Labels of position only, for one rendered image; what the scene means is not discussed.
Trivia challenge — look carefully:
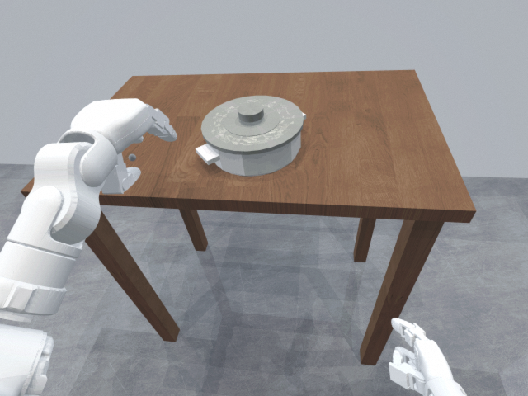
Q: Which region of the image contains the lid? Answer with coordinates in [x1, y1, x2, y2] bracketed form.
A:
[201, 96, 304, 155]

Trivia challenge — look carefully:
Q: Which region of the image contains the table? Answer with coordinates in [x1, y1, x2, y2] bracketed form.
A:
[21, 70, 476, 365]

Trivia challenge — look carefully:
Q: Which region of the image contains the left robot hand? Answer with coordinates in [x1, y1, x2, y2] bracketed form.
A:
[71, 98, 177, 195]

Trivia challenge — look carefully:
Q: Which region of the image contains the robot right forearm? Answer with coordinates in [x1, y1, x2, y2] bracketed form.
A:
[424, 377, 467, 396]

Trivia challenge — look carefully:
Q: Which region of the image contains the knob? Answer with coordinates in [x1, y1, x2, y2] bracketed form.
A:
[238, 102, 264, 122]

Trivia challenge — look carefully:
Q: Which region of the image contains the robot left forearm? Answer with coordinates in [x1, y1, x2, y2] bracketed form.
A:
[0, 127, 118, 323]

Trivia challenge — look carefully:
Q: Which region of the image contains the right robot hand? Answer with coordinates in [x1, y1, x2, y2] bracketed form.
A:
[389, 318, 454, 396]

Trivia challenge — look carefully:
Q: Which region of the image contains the pot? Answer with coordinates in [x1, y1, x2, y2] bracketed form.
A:
[196, 112, 306, 177]

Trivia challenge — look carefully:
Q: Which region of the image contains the left robot upper arm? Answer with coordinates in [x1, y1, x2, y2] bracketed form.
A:
[0, 324, 54, 396]

